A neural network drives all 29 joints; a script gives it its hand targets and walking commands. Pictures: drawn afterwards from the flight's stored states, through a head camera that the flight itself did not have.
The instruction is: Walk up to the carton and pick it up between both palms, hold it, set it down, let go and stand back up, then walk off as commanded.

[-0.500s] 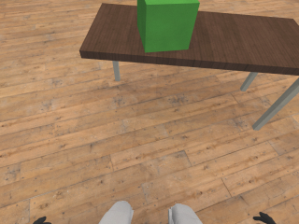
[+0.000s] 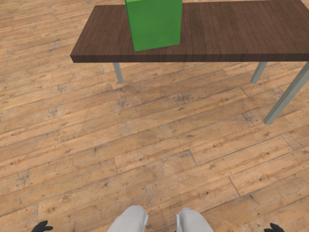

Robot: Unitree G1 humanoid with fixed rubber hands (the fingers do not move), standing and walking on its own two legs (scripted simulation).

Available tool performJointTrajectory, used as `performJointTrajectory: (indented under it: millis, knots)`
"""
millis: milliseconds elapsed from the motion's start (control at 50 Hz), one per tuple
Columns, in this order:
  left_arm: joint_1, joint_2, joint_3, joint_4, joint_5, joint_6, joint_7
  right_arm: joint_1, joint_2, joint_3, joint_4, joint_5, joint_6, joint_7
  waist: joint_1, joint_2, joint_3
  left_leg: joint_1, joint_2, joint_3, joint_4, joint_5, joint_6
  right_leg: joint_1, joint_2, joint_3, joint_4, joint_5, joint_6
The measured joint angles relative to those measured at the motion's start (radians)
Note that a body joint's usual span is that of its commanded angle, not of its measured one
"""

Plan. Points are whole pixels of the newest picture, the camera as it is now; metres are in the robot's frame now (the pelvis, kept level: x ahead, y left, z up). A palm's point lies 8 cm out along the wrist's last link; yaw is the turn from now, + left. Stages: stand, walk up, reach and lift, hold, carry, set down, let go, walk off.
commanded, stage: stand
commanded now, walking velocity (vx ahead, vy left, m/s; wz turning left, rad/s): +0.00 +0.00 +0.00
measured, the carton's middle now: (151, 11) +1.01 +0.14 +0.02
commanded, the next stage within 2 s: none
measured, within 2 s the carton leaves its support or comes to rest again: neither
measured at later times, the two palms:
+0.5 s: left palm out of the picture +0.05 +0.37 -0.12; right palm out of the picture +0.09 -0.26 -0.07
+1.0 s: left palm out of the picture +0.03 +0.38 -0.11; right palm out of the picture +0.07 -0.25 -0.08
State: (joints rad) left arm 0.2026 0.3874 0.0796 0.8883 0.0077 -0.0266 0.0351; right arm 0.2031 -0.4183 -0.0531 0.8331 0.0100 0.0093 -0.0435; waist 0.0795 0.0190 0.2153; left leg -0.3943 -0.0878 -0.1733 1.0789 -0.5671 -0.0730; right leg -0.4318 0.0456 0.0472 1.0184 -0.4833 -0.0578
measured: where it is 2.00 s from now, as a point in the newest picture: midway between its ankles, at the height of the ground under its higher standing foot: outside the picture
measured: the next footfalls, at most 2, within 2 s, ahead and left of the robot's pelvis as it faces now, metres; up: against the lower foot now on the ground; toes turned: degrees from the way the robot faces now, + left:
left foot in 0.22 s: +0.06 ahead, +0.19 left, +0.00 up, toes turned -10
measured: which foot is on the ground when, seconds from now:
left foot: up 0.00-0.20, down 0.22-1.00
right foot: down 0.00-1.00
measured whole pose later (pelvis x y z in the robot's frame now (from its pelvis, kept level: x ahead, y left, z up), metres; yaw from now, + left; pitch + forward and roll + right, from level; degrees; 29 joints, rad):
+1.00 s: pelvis -0.04 +0.06 +0.00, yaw -1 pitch -8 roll -1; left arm 0.18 0.39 0.08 0.91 0.01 -0.02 0.01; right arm 0.20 -0.42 -0.03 0.83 -0.01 -0.04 -0.02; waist 0.08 -0.01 0.17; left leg -0.39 -0.07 -0.15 0.99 -0.45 -0.01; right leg -0.37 0.03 0.06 0.97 -0.46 0.00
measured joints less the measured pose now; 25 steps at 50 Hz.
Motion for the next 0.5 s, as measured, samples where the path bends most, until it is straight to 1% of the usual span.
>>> performJointTrajectory:
  millis: [160,200,220,260,300,440,480,500]
  knots:
    - [0.0,0.0,0.0,0.0,0.0,-0.002,0.004,0.0,0.0,0.0,0.0,-0.006,0.009,0.0,0.0,0.032,0.001,0.0,0.003,-0.004,-0.002,0.021,0.0,0.0,-0.001,0.0,-0.001,0.01,0.024]
    - [0.0,0.0,0.0,0.0,0.0,-0.002,0.004,0.0,0.0,0.0,-0.001,-0.008,0.006,0.0,-0.001,0.033,-0.011,0.003,0.008,-0.005,-0.047,0.02,0.0,-0.009,-0.003,-0.001,-0.001,0.012,0.031]
    - [-0.001,0.0,0.0,0.0,0.0,-0.002,0.004,-0.001,0.0,0.001,-0.001,-0.01,-0.001,0.0,0.0,0.029,-0.013,0.007,0.008,-0.001,-0.073,0.027,0.006,-0.01,-0.006,0.002,-0.001,0.013,0.033]
    - [-0.001,-0.001,0.0,0.001,0.0,0.009,0.004,-0.003,0.003,0.012,-0.001,-0.019,-0.03,0.001,0.0,0.01,-0.013,0.009,-0.001,0.021,-0.074,0.054,0.036,-0.009,-0.015,0.015,-0.001,0.024,0.033]
    - [-0.004,-0.001,0.0,0.0,0.0,0.011,0.004,-0.003,0.003,0.016,-0.001,-0.024,-0.045,0.003,0.0,0.002,-0.026,0.009,0.005,0.033,-0.076,0.066,0.057,-0.007,-0.015,0.016,-0.001,-0.005,0.033]
    - [-0.025,0.0,0.0,0.0,0.0,0.01,0.002,-0.002,0.003,0.019,0.0,-0.029,-0.059,0.004,0.0,-0.045,-0.038,0.008,0.019,0.035,-0.077,0.075,0.063,0.045,-0.015,0.016,-0.01,-0.055,0.033]
    - [-0.025,0.0,0.0,0.0,0.0,0.009,-0.004,-0.003,0.003,0.019,0.0,-0.027,-0.059,0.004,0.0,-0.056,-0.035,0.009,0.02,0.033,-0.077,0.077,0.063,0.064,-0.014,0.015,-0.038,-0.013,0.036]
    - [-0.025,0.0,0.0,0.0,0.0,0.006,-0.008,-0.003,0.003,0.019,0.0,-0.025,-0.059,0.004,0.0,-0.056,-0.034,0.009,0.022,0.03,-0.077,0.08,0.063,0.064,-0.013,0.012,-0.038,-0.003,0.044]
